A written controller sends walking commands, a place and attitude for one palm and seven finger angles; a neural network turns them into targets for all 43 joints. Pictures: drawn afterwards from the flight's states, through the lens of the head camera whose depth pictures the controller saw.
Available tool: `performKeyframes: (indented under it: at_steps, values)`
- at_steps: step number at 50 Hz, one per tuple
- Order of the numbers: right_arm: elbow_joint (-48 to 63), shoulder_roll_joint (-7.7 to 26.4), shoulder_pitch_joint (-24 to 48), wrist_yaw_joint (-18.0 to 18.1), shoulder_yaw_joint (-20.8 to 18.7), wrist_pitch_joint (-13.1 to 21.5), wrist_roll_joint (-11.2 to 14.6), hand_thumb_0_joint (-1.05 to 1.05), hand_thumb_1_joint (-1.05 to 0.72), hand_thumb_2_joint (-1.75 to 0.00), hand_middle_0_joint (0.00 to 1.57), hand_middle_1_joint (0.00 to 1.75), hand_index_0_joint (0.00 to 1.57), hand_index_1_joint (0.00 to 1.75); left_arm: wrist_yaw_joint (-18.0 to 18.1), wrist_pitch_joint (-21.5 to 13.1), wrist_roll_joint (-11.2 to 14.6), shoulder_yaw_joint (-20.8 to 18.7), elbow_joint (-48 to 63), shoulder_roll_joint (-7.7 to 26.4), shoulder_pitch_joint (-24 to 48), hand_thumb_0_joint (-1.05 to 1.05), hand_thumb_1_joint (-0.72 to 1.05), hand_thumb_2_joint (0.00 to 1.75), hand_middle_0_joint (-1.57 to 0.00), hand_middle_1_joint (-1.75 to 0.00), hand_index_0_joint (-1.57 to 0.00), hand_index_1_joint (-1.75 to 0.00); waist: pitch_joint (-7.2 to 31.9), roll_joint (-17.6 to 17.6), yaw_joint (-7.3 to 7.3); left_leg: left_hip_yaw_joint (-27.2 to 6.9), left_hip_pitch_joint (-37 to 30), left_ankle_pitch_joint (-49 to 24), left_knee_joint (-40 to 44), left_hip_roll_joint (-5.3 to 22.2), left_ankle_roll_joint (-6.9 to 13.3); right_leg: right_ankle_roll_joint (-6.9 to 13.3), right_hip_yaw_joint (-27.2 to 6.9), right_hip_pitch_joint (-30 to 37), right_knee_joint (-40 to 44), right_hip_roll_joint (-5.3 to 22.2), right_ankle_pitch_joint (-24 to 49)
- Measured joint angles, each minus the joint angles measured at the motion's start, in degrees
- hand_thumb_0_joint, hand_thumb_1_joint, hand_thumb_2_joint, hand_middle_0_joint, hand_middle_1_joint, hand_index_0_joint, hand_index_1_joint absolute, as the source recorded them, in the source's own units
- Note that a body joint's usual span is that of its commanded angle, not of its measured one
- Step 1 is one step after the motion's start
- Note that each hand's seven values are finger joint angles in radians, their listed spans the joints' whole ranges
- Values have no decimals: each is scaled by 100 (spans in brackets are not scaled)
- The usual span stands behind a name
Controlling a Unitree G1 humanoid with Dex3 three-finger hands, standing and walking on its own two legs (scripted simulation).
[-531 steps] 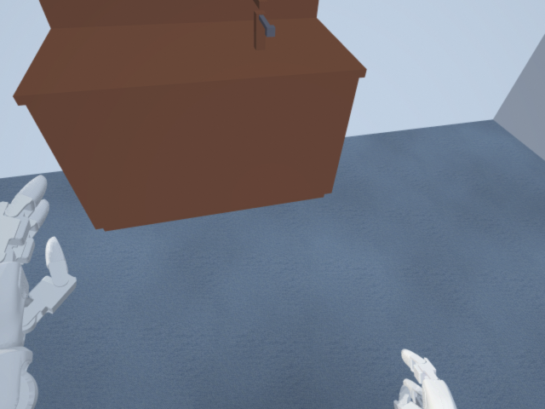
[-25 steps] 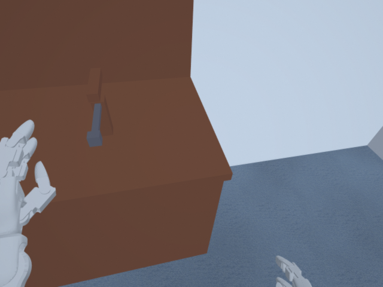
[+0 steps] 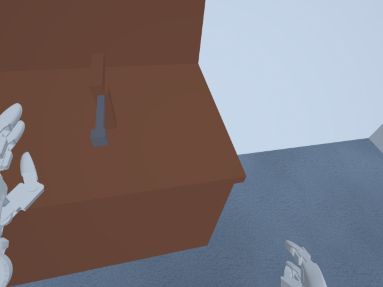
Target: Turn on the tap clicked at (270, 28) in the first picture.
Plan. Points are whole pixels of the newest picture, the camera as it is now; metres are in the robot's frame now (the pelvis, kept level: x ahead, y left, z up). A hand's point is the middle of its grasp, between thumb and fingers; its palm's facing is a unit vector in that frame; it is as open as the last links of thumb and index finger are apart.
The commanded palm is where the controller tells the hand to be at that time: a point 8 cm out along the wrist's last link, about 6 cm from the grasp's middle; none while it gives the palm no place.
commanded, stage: come to a stop and stand still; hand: left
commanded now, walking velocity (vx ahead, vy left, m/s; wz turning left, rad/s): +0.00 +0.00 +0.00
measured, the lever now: (99, 137) +0.37 +0.24 +0.09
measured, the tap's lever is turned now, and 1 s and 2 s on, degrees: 0 0 0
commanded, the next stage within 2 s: look again from close up in 0.38 s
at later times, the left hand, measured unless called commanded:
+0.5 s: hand (56, 168) +0.23 +0.23 +0.18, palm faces +0.32 -0.84 -0.43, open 7.4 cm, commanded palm +0.16 +0.28 +0.19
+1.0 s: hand (19, 172) +0.22 +0.28 +0.18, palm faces +0.41 -0.83 -0.38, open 7.4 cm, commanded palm +0.16 +0.29 +0.19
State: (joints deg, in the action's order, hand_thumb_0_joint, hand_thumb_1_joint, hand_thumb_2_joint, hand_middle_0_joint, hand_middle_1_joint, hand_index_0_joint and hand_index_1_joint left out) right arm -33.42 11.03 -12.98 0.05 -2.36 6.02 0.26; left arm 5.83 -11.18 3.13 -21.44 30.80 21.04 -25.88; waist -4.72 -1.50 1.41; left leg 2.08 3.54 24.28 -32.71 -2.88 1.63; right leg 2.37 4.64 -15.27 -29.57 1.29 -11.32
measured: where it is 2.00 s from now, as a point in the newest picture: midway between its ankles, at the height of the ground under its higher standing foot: outside the picture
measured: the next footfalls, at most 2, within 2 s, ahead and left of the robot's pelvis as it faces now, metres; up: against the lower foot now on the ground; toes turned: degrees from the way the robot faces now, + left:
left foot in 0.14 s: +0.03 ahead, +0.10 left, +0.00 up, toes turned -1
right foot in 0.36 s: +0.02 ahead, -0.15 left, +0.00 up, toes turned -7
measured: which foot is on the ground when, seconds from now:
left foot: down 0.00-0.06, up 0.08-0.12, down 0.14-1.00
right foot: down 0.00-0.14, up 0.16-0.34, down 0.36-1.00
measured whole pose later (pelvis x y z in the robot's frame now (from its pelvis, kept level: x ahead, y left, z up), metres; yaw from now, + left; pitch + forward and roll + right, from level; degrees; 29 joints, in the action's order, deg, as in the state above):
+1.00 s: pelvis -0.01 +0.01 +0.01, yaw -1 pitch +2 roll +0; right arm -34.1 13.8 -11.2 -2.2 0.2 10.0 1.1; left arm 6.4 -15.0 6.2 -23.0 23.3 25.9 -20.0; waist -3.5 -2.2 4.1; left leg 0.8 15.6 15.5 -29.4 -2.5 2.4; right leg 1.0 2.9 -15.9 -29.3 -0.1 -15.0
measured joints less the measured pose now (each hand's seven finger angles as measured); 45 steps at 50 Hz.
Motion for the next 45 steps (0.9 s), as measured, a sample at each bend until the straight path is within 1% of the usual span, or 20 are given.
performKeyframes:
  at_steps: [3,4,5,6,7,8,10,12,13,16,18,20,24,26,28,30,33,39,42,45]
  values:
    - [-50,-62,35,-70,77,-28,51,2,-91,-90,20,30,20,30,26,59,20,132,26,-74,317,1,89,90,-21,-30,-21,-30,-58,41,-7,-101,653,-411,-1292,30,-384,-27,159,167,158,49,139]
    - [-70,-80,75,-91,127,-31,66,2,-91,-90,20,30,20,30,42,26,43,138,74,-92,350,1,89,90,-21,-30,-21,-30,-47,-20,21,-179,865,-234,-1586,-12,-373,-89,125,131,106,88,127]
    - [-78,-104,114,-98,184,-53,74,2,-91,-90,20,30,20,30,55,-7,50,112,118,-111,330,1,89,90,-21,-30,-21,-30,-1,-89,50,-263,969,72,-1476,9,-301,-179,57,58,36,109,107]
    - [-55,-120,143,-82,241,-89,82,2,-91,-90,20,30,20,30,72,-22,48,78,148,-136,294,1,89,90,-21,-30,-21,-30,58,-124,50,-365,977,191,-1001,98,-248,-270,0,-41,-65,105,76]
    - [-4,-108,171,-49,286,-111,86,2,-91,-90,20,30,20,30,86,-23,34,56,157,-167,274,1,89,90,-20,-30,-21,-30,90,-98,18,-394,954,-82,-490,229,-227,-320,-20,-160,-233,85,10]
    - [-7,-131,225,-10,304,-119,80,2,-91,-90,20,30,20,30,99,-12,19,49,98,-189,295,1,89,90,-20,-30,-21,-30,41,-138,16,-285,947,-396,-443,215,-148,-303,-119,-272,-522,107,-263]
    - [-32,-244,238,26,302,-113,87,2,-91,-90,20,30,20,30,111,70,-38,68,-127,-212,318,1,89,90,-20,-30,-21,-30,8,-215,71,-86,873,-475,-421,126,48,-246,-432,-536,-1443,24,-890]
    - [-59,-352,147,28,305,-58,68,2,-91,-90,20,30,20,30,93,183,-54,92,-324,-223,290,1,89,90,-20,-30,-21,-30,85,-179,-2,-60,795,-529,-182,84,131,-227,-528,-656,-2115,-118,-1045]
    - [-75,-389,87,17,320,-16,50,1,-91,-90,20,30,20,30,93,230,-70,108,-361,-216,286,1,89,90,-20,-30,-21,-30,113,-157,-45,-88,761,-605,-21,65,137,-216,-512,-619,-2155,-158,-1045]
    - [-118,-407,-49,-31,425,99,19,1,-91,-90,20,30,20,30,119,226,-108,98,-228,-123,224,1,89,90,-20,-30,-21,-30,171,-122,-76,-110,764,-828,348,48,102,-184,-329,-235,-1190,-166,-1007]
    - [-93,-381,-92,-59,476,132,15,1,-91,-90,20,30,20,30,133,152,-122,17,-71,5,160,1,89,90,-20,-30,-21,-30,179,-133,-79,-70,876,-839,350,28,71,-148,-257,166,-155,-136,-561]
    - [-150,-265,-11,-70,459,102,16,2,-91,-90,21,30,20,30,126,56,-138,1,-78,-2,188,1,89,90,-20,-30,-21,-30,83,128,-140,-152,971,-779,225,187,27,-50,-152,332,292,-298,-239]
    - [-169,-78,53,-57,341,-19,64,2,-91,-90,21,30,21,30,106,12,-26,-26,-166,70,31,1,89,90,-20,-30,-21,-30,124,301,-279,-193,1044,-800,274,263,-28,11,-119,288,418,-377,-198]
    - [117,77,-197,232,464,-48,172,2,-91,-90,20,30,20,30,12,-28,54,64,-429,559,467,1,88,90,-21,-30,-21,-30,66,247,-141,-222,995,-854,369,214,-18,-14,-90,285,362,-326,-250]
    - [90,128,-183,209,470,-2,97,2,-91,-90,20,30,20,30,-41,-162,23,-262,-759,879,870,1,88,90,-21,-30,-21,-30,64,154,-85,-189,1045,-878,384,218,-49,4,-119,169,259,-326,-290]
    - [17,201,-88,103,451,15,34,2,-91,-90,20,30,20,30,-15,-212,73,-602,-1047,1034,1096,1,88,90,-21,-30,-22,-30,104,109,-93,-131,1120,-870,371,262,-73,45,-175,67,242,-370,-271]
    - [20,352,-48,-85,321,97,32,2,-91,-90,20,30,20,30,31,-284,198,-760,-1188,934,950,1,88,90,-21,-30,-21,-30,209,135,-148,-52,1205,-822,332,305,-70,49,-253,-35,228,-413,-267]
    - [5,599,-129,-265,79,367,91,2,-91,-90,20,30,20,30,-48,-467,252,96,-771,281,-114,1,89,90,-20,-30,-21,-30,262,181,-104,1,1186,-722,276,241,1,-29,-308,-45,117,-348,-385]
    - [-74,561,-101,-220,107,388,72,2,-91,-90,20,30,20,30,-77,-514,204,238,-694,353,-179,1,88,90,-21,-30,-21,-30,188,63,-6,-77,1199,-728,245,174,20,-49,-230,-42,47,-280,-439]
    - [-124,476,-19,-191,176,381,71,2,-91,-90,20,30,20,30,-25,-491,234,110,-775,496,107,1,88,90,-21,-30,-22,-30,123,-15,100,-170,1220,-774,244,120,36,-68,-135,-16,68,-226,-422]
